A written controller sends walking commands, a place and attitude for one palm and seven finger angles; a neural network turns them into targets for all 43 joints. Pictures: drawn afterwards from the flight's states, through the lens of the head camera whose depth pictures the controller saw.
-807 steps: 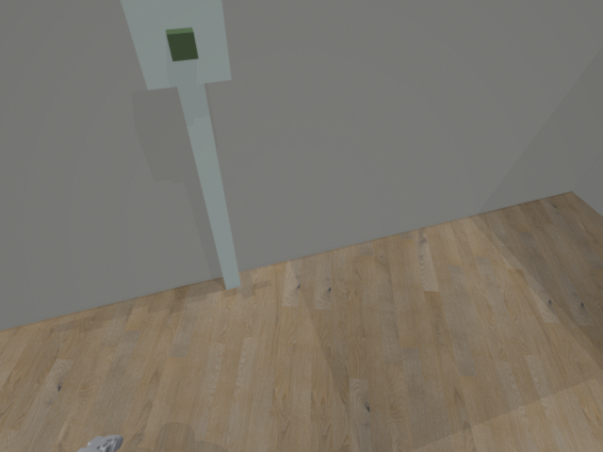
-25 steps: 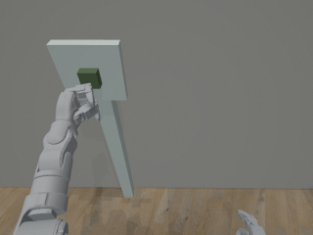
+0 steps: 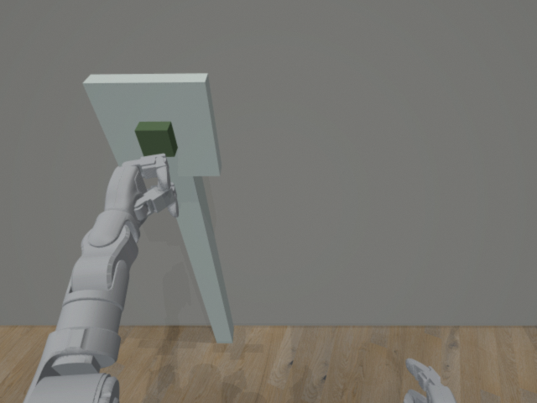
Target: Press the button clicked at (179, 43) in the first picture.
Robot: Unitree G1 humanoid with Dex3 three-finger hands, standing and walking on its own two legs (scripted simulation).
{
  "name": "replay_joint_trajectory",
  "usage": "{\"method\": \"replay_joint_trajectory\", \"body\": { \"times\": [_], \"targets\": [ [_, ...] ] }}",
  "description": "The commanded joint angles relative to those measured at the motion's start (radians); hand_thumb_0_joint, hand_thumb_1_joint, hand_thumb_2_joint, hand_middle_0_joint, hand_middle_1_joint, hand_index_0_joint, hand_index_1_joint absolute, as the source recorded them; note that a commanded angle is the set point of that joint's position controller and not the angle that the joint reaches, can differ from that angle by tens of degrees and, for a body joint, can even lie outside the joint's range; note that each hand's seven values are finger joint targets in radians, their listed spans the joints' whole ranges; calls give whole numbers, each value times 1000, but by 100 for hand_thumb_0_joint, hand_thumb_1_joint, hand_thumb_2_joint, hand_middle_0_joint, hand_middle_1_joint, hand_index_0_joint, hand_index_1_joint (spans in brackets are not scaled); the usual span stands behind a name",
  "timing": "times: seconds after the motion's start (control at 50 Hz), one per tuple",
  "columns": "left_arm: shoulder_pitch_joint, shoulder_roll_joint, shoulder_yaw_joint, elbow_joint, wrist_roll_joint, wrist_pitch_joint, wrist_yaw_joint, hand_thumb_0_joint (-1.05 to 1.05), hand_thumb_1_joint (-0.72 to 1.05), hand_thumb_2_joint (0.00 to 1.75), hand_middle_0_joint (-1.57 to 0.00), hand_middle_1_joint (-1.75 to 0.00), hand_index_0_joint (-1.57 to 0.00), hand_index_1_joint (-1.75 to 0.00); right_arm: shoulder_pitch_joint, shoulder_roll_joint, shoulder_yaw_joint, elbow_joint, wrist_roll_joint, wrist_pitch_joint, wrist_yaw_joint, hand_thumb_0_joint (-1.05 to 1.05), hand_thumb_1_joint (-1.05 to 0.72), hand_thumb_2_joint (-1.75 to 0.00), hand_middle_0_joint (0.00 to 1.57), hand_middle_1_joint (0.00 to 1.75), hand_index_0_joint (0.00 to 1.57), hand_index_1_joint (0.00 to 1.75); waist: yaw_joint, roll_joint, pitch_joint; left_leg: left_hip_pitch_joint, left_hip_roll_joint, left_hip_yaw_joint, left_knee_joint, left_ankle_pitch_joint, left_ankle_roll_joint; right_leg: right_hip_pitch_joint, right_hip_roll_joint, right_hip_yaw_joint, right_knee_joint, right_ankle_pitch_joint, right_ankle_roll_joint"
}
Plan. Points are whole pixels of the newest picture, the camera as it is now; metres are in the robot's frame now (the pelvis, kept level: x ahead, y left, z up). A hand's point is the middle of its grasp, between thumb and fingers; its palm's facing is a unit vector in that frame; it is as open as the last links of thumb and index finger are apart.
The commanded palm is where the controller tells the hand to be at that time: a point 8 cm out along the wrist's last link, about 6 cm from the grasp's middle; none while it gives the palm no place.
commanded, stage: aim a knuckle at the button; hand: left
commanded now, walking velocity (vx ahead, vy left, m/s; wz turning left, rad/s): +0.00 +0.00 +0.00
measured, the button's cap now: (157, 138) +0.47 +0.20 +0.18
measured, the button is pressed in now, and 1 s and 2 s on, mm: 0 7 2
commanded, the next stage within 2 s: press the button with the knuckle in 0.12 s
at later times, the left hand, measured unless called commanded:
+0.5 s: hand (178, 182) +0.39 +0.15 +0.16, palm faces +0.05 -1.00 +0.00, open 3.1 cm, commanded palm +0.37 +0.21 +0.15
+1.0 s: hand (173, 172) +0.42 +0.17 +0.15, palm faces +0.04 -1.00 +0.00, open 3.0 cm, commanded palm +0.41 +0.22 +0.15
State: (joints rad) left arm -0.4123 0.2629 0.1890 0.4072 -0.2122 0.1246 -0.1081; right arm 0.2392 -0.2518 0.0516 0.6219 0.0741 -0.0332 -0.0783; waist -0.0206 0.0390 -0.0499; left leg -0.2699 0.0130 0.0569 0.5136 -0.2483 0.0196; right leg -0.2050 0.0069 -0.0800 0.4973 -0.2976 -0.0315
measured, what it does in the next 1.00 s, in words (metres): stands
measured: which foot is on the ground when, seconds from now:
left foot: down 0.00-1.00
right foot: down 0.00-1.00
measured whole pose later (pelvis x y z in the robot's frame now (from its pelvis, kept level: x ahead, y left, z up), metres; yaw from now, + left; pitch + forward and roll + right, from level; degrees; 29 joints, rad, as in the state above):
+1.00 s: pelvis +0.00 -0.01 +0.00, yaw +0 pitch +2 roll +0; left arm -0.61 0.33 0.25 0.68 -0.18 0.00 -0.14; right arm 0.30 -0.27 0.03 0.66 0.07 -0.01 -0.08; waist -0.05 0.03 -0.04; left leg -0.33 0.02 0.05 0.55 -0.26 0.01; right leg -0.26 0.02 -0.09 0.52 -0.30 -0.04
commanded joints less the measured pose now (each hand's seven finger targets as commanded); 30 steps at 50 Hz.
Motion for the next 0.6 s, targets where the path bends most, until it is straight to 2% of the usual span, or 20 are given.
{"method": "replay_joint_trajectory", "body": {
  "times": [0.0, 0.04, 0.08, 0.1, 0.14, 0.16, 0.22, 0.26, 0.28, 0.3, 0.32, 0.34, 0.4, 0.42, 0.44, 0.46, 0.48, 0.52, 0.54, 0.58],
  "targets": [
    [-368, 146, 42, -330, -8, -94, 13, 0, 90, 90, -130, -150, -130, -150, -104, -118, -53, -169, -3, -54, 0, 0, -90, -90, 20, 30, 20, 30, 17, -17, -251, 188, -10, -66, -39, 243, 21, 1, 0, 48, -59, 312, 5],
    [-409, 132, 20, -397, 2, -138, 31, 0, 90, 90, -130, -150, -130, -150, -103, -113, -54, -163, -9, -64, 4, 0, -90, -90, 20, 30, 20, 30, 7, -13, -266, 216, -4, -70, -29, 272, 21, -6, 4, 47, -51, 322, 4],
    [-403, 158, 46, -407, 7, -159, 49, 0, 90, 90, -130, -150, -130, -150, -100, -111, -53, -153, -14, -69, 5, 0, -90, -90, 20, 30, 20, 30, 11, 2, -272, 227, -3, -71, -29, 278, 20, -3, 5, 50, -49, 331, 4],
    [-398, 175, 59, -392, 11, -158, 53, 0, 90, 90, -130, -150, -130, -150, -98, -115, -53, -146, -15, -68, 4, 0, -90, -90, 20, 30, 20, 30, 9, -30, -267, 215, -3, -72, -34, 268, 20, 6, 5, 49, -51, 327, 6],
    [-374, 161, 44, -337, 17, -138, 52, 0, 90, 90, -130, -150, -130, -150, -103, -118, -52, -137, -12, -62, 1, 0, -90, -90, 20, 30, 20, 30, 4, -57, -217, 187, -5, -64, -36, 231, 23, -7, 6, 51, -64, 302, 10],
    [-369, 149, 32, -297, 18, -117, 50, 0, 90, 90, -130, -150, -130, -150, -109, -116, -49, -133, -7, -55, -1, 0, -90, -90, 20, 30, 20, 30, 1, -32, -183, 171, -7, -60, -45, 197, 20, -23, 4, 52, -72, 276, 11],
    [-381, 147, 28, -215, 13, -55, 40, 0, 90, 90, -130, -150, -130, -150, -107, -122, -44, -128, -2, -36, -8, 0, -90, -90, 20, 30, 20, 30, -7, -48, -135, 141, -13, -62, -56, 148, 22, -42, 1, 53, -93, 235, 13],
    [-406, 156, 35, -194, 10, -33, 33, 0, 90, 90, -130, -150, -130, -150, -110, -124, -44, -136, 0, -26, -13, 0, -90, -90, 20, 30, 20, 30, -4, -67, -151, 132, -14, -61, -53, 144, 24, -30, -2, 57, -94, 233, 15],
    [-451, 148, 23, -208, 6, -33, 29, 0, 90, 90, -130, -150, -130, -150, -112, -122, -44, -139, 0, -26, -15, 0, -90, -90, 20, 30, 20, 30, -12, -51, -163, 144, -16, -59, -51, 147, 26, -34, -3, 59, -96, 236, 15],
    [-472, 177, 50, -219, 4, -42, 30, 0, 90, 90, -130, -150, -130, -150, -104, -123, -45, -137, -3, -28, -16, 0, -90, -90, 20, 30, 20, 30, -8, -49, -197, 154, -16, -63, -47, 165, 25, -18, -2, 61, -90, 254, 13],
    [-473, 175, 47, -217, 5, -53, 26, 0, 90, 90, -130, -150, -130, -150, -106, -120, -45, -140, -2, -27, -16, 0, -90, -90, 20, 30, 20, 30, -7, -23, -199, 160, -17, -60, -43, 175, 25, -19, -2, 62, -87, 262, 11],
    [-510, 166, 35, -225, 3, -72, 26, 0, 90, 90, -130, -150, -130, -150, -100, -120, -43, -136, -4, -28, -15, 0, -90, -90, 20, 30, 20, 30, -16, -39, -208, 164, -17, -63, -38, 175, 26, -19, -1, 61, -87, 259, 11],
    [-528, 203, 71, -211, 1, -124, 27, 0, 90, 90, -130, -150, -130, -150, -79, -121, -48, -128, -7, -35, -13, 0, -90, -90, 20, 30, 20, 30, -12, -48, -259, 171, -17, -60, -30, 211, 28, 11, -1, 68, -71, 313, 13],
    [-532, 187, 58, -204, 2, -136, 24, 0, 90, 90, -130, -150, -130, -150, -77, -118, -49, -127, -8, -38, -11, 0, -90, -90, 20, 30, 20, 30, -11, -29, -263, 171, -19, -59, -28, 215, 27, 10, -2, 66, -66, 321, 12],
    [-527, 209, 74, -185, 6, -146, 24, 0, 90, 90, -130, -150, -130, -150, -68, -124, -51, -121, -9, -38, -9, 0, -90, -90, 20, 30, 20, 30, -10, -60, -266, 160, -17, -62, -24, 218, 28, 18, -1, 66, -63, 324, 12],
    [-508, 196, 66, -155, 8, -145, 20, 0, 90, 90, -130, -150, -130, -150, -70, -122, -52, -123, -7, -38, -8, 0, -90, -90, 20, 30, 20, 30, -8, -30, -254, 154, -18, -53, -25, 210, 28, 7, -3, 70, -64, 326, 14],
    [-502, 222, 88, -120, 10, -141, 19, 0, 90, 90, -130, -150, -130, -150, -58, -126, -52, -116, -7, -34, -8, 0, -90, -90, 20, 30, 20, 30, -8, -57, -243, 140, -19, -54, -26, 200, 29, 8, -3, 67, -66, 322, 16],
    [-530, 234, 86, -61, 14, -127, 11, 0, 90, 90, -130, -150, -130, -150, -51, -132, -51, -110, -4, -27, -9, 0, -90, -90, 20, 30, 20, 30, -20, -57, -203, 110, -21, -51, -28, 164, 30, -16, -5, 73, -75, 294, 20],
    [-520, 248, 101, -25, 12, -118, 8, 0, 90, 90, -130, -150, -130, -150, -47, -135, -53, -109, -4, -23, -9, 0, -90, -90, 20, 30, 20, 30, -16, -83, -190, 90, -20, -49, -26, 150, 32, -13, -6, 77, -80, 282, 24],
    [-534, 271, 116, -29, 14, -117, 1, 0, 90, 90, -130, -150, -130, -150, -44, -137, -55, -116, -2, -19, -10, 0, -90, -90, 20, 30, 20, 30, -10, -52, -207, 93, -21, -45, -27, 166, 32, -3, -8, 80, -74, 305, 21]
  ]
}}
